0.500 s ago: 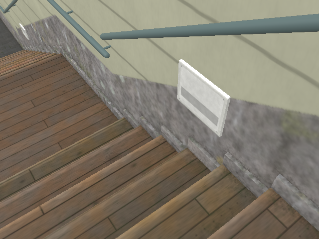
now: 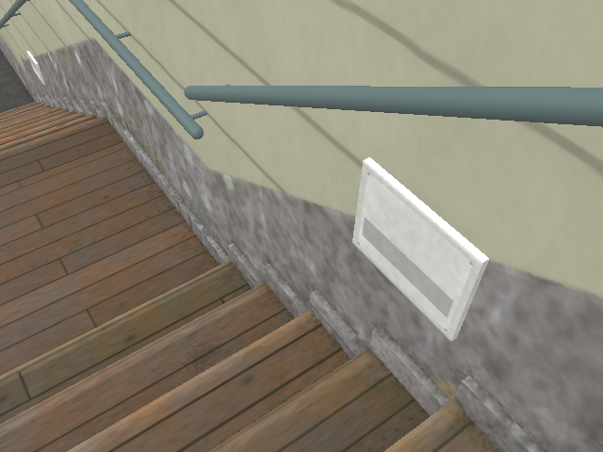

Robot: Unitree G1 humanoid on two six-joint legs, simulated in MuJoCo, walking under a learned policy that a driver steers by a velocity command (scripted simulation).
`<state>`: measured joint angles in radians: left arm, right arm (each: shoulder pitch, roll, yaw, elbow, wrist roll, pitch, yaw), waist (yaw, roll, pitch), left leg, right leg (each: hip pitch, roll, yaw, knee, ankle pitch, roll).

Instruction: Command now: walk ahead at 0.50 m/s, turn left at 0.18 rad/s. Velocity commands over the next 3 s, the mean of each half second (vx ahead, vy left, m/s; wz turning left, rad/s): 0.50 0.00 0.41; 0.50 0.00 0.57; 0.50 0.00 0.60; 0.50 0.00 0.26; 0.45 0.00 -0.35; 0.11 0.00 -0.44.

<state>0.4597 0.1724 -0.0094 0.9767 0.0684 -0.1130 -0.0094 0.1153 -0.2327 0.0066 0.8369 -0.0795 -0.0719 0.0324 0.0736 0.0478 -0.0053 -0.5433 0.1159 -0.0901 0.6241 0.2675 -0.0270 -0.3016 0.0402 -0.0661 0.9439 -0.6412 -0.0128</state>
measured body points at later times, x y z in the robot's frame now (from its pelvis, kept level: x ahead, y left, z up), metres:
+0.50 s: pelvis +0.26 +0.12 -0.16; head +0.27 +0.13 +0.29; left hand +0.39 +0.37 -0.26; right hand +0.33 -0.11 -0.30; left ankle +0.16 +0.18 -0.83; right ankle +0.33 +0.02 -0.83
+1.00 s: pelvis +0.49 +0.27 -0.31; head +0.50 +0.27 +0.14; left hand +0.47 +0.54 -0.43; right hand +0.60 +0.05 -0.46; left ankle +0.42 +0.31 -1.01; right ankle +0.66 +0.18 -0.91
